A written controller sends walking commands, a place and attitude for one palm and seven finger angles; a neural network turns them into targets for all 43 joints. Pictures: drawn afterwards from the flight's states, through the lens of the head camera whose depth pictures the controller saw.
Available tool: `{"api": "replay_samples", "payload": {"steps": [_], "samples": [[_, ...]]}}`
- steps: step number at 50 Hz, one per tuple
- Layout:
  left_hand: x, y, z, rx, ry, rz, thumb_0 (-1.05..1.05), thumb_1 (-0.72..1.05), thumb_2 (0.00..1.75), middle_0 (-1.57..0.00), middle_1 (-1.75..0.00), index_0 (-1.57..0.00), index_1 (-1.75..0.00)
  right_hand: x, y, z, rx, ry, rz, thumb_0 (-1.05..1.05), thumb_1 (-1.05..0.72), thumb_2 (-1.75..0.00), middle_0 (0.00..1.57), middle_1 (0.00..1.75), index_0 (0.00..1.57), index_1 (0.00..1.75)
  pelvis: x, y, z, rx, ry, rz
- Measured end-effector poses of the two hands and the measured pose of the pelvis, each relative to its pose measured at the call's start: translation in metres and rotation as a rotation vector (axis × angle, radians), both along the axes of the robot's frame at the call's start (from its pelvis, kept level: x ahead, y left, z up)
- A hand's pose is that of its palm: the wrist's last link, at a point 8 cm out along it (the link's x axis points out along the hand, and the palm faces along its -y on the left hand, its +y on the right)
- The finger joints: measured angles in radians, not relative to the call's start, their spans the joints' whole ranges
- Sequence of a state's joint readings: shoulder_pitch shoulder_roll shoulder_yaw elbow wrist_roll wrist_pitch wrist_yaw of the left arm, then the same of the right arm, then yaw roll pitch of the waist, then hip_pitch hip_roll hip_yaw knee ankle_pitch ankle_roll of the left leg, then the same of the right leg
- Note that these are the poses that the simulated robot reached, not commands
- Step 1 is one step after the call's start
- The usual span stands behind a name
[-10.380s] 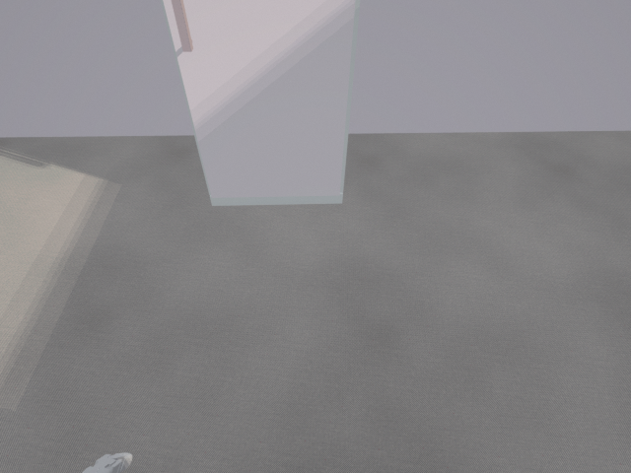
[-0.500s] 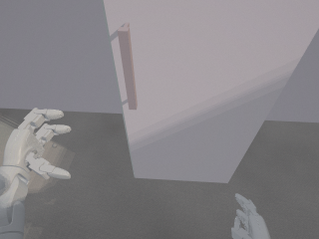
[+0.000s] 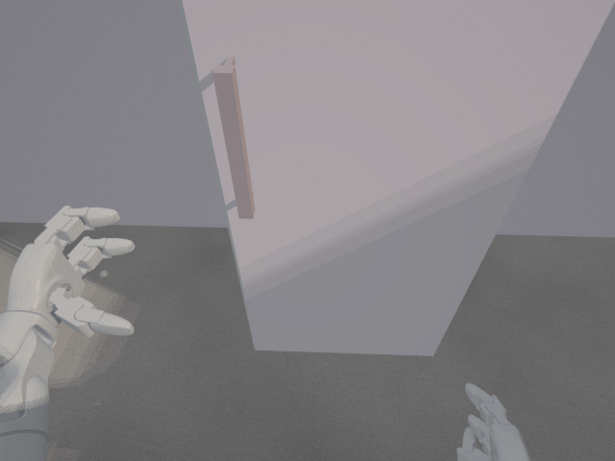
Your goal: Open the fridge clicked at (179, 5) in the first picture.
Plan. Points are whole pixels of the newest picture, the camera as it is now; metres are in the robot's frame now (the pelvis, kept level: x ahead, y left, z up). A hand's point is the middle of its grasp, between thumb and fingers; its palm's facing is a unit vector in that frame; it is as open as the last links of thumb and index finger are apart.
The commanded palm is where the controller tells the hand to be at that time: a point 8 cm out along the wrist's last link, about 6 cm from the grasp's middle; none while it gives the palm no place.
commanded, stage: raise the hand to about handle height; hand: left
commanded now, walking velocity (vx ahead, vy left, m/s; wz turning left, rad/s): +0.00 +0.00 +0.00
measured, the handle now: (239, 145) +0.56 +0.18 +0.13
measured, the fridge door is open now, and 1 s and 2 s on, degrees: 0 0 0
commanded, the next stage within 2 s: move the hooked fingers beside the handle in 0.10 s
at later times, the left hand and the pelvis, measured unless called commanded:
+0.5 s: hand (124, 253) +0.31 +0.27 +0.13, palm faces +0.09 -1.00 +0.00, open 14.0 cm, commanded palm +0.28 +0.32 +0.13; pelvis -0.01 -0.01 +0.00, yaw +0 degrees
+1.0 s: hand (155, 217) +0.37 +0.25 +0.14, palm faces +0.05 -1.00 +0.01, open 14.0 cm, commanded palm +0.35 +0.30 +0.12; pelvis +0.00 +0.01 +0.00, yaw -1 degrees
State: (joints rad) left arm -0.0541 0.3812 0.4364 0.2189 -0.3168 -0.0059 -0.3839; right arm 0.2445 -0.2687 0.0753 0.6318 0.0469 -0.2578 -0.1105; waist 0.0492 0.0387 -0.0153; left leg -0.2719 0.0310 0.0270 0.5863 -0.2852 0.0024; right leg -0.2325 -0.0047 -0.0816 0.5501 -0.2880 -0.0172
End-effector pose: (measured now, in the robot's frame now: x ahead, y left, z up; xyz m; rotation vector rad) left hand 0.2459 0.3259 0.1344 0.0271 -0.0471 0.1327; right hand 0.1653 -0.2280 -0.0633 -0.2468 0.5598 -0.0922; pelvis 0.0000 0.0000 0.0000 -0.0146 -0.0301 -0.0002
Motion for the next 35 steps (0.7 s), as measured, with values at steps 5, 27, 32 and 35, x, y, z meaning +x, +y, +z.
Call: {"api": "replay_samples", "payload": {"steps": [5, 27, 32, 35], "samples": [[0.0, -0.002, 0.0, -0.003, 0.021, -0.017, -0.01, -0.5, 0.3, -0.3, -1.2, -0.3, -1.2, 0.0, 0.001, -0.001, 0.01, -0.007, -0.002, 0.02, -0.9, -0.9, 0.2, 0.3, 0.21, 0.3, -0.003, -0.002, 0.0, 0.002, -0.002, 0.001], [0.046, -0.007, -0.004, -0.027, 0.033, -0.048, -0.01, -0.5, 0.3, -0.3, -1.2, -0.3, -1.2, -0.02, -0.014, -0.009, -0.02, 0.049, -0.053, 0.02, -0.9, -0.9, 0.21, 0.3, 0.21, 0.3, -0.008, -0.004, -0.002, 0.002, 0.033, -0.001], [0.063, -0.009, -0.004, -0.034, 0.027, -0.056, -0.01, -0.5, 0.3, -0.3, -1.2, -0.3, -1.2, -0.032, -0.018, -0.013, -0.022, 0.084, -0.079, 0.02, -0.9, -0.9, 0.21, 0.3, 0.21, 0.3, -0.005, -0.001, -0.003, 0.003, 0.047, -0.01], [0.068, -0.009, -0.005, -0.036, 0.024, -0.054, -0.01, -0.5, 0.3, -0.3, -1.2, -0.3, -1.2, -0.039, -0.018, -0.015, -0.021, 0.107, -0.089, 0.02, -0.9, -0.9, 0.21, 0.3, 0.21, 0.3, -0.003, 0.001, -0.003, 0.004, 0.055, -0.016]]}}
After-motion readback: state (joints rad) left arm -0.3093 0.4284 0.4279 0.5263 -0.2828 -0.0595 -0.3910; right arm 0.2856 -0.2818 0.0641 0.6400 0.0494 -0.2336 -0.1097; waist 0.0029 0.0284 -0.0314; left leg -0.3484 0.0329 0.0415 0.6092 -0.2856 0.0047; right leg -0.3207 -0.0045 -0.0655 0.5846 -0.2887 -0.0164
